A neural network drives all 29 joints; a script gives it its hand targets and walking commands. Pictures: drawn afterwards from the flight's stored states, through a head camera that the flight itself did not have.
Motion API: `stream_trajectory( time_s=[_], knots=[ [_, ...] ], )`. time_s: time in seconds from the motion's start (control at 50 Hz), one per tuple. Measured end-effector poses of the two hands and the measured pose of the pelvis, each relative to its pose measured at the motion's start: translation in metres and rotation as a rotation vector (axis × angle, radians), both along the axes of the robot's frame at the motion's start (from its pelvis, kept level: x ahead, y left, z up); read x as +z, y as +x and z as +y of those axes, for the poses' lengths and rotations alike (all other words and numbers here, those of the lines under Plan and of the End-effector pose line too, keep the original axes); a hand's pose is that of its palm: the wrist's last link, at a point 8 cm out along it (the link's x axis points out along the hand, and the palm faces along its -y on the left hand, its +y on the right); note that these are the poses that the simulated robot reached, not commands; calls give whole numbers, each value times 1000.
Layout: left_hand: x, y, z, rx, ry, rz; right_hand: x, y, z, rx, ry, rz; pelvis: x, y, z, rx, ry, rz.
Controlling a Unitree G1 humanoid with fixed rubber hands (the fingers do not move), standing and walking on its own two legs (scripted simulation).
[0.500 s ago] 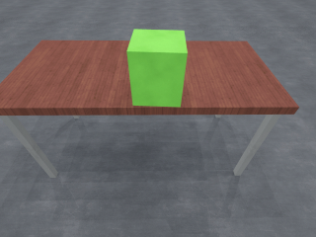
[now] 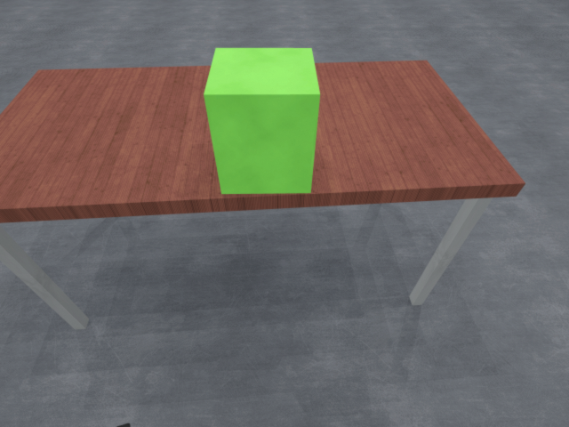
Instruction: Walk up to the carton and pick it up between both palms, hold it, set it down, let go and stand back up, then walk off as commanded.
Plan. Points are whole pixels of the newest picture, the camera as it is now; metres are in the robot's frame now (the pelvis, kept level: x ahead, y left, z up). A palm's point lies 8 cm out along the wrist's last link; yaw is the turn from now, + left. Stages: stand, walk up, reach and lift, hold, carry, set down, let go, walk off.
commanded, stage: stand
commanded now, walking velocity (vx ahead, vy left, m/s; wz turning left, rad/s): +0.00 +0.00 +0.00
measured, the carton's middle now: (265, 123) +0.74 +0.07 +0.03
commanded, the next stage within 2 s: none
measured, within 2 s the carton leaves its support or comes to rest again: neither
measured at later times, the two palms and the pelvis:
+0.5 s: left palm out of the picture +0.04 +0.29 -0.13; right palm out of the picture +0.05 -0.27 -0.12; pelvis -0.01 +0.01 +0.00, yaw -1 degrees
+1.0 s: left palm out of the picture +0.05 +0.28 -0.13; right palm out of the picture +0.03 -0.27 -0.12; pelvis -0.02 +0.01 +0.00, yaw -1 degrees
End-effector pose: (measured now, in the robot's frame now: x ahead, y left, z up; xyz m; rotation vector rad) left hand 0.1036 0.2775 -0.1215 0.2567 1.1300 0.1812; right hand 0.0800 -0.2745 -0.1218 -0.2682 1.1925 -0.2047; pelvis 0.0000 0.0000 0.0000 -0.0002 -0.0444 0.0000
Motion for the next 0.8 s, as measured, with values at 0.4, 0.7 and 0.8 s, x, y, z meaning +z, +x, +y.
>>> stream_trajectory(
  time_s=[0.4,0.7,0.8],
  knots=[
    [-6,-47,13,47,17,101,1,-21,0,-43,-6,25,2,-8,6,-7,0,-13],
    [-8,-67,12,55,14,146,-4,-46,3,-61,11,80,2,-16,6,-11,1,-13],
    [-7,-60,11,40,16,125,-4,-47,1,-70,2,72,2,-17,7,-16,-1,-12]
  ],
)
